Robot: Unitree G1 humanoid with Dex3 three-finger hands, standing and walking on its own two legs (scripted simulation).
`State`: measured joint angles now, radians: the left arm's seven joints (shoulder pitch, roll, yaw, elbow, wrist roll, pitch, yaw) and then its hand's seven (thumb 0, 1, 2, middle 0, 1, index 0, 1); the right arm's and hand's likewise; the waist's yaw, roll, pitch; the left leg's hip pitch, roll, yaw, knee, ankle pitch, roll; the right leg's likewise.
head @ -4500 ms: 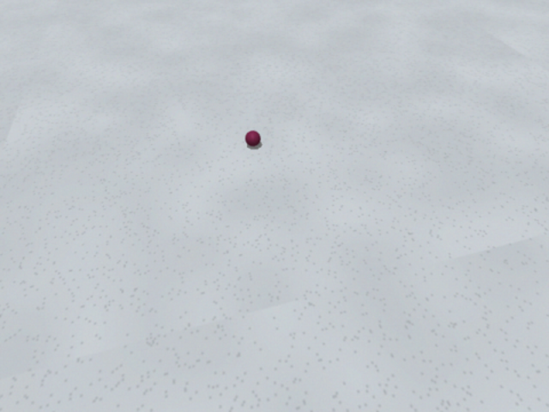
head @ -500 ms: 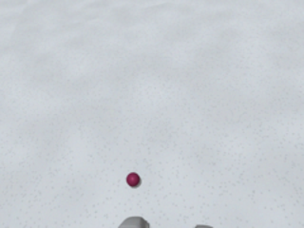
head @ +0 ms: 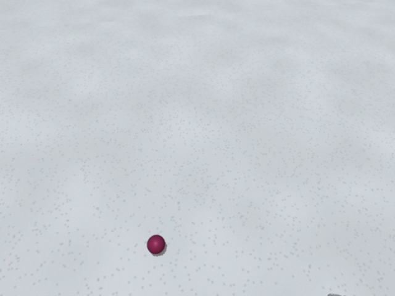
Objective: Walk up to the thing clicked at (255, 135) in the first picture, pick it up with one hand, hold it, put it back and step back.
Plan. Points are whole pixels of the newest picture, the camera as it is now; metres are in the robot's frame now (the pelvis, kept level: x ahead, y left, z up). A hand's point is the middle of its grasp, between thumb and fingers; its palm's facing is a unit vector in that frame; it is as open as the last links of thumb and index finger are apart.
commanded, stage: walk up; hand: left
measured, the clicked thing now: (156, 244) +0.45 +0.21 -0.72
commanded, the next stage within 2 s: stand in 1.22 s
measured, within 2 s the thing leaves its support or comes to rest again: neither
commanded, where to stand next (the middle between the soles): +0.07 -0.03 m, yaw -2 degrees
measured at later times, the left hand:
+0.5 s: hand out of the picture +0.10 +0.24 -0.14, palm faces -0.02 -0.94 -0.33, open 7.4 cm
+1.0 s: hand out of the picture +0.11 +0.24 -0.14, palm faces -0.05 -0.94 -0.33, open 7.4 cm
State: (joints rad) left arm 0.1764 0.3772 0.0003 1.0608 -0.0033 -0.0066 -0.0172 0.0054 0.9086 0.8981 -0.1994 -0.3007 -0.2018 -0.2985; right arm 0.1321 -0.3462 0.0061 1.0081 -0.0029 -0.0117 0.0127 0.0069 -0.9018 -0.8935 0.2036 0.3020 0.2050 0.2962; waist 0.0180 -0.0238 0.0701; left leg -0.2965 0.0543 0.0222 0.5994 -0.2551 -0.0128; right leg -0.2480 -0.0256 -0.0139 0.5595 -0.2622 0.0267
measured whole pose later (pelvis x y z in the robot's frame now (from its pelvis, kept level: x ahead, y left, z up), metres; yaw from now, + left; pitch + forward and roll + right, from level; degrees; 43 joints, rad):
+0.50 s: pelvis +0.02 -0.01 +0.02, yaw -1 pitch -3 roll +0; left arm 0.08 0.35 0.00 1.16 0.00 -0.02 -0.01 0.01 0.91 0.90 -0.20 -0.30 -0.20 -0.30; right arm 0.06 -0.36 0.00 1.15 0.00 0.00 0.01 0.01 -0.90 -0.89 0.20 0.30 0.20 0.30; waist 0.01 0.01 0.06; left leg -0.16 0.05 0.04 0.36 -0.16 -0.03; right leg -0.13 -0.02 0.00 0.37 -0.19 0.02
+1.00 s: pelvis +0.02 +0.00 +0.02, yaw -2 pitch -2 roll +0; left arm 0.07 0.35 0.01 1.17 0.01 0.00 -0.02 0.00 0.91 0.90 -0.20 -0.30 -0.20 -0.30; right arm 0.10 -0.34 0.00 1.17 -0.01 -0.01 0.01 0.01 -0.90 -0.89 0.20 0.30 0.20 0.30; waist -0.01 0.00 0.05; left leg -0.14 0.05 0.06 0.35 -0.16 -0.02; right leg -0.13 -0.03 0.02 0.35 -0.18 0.03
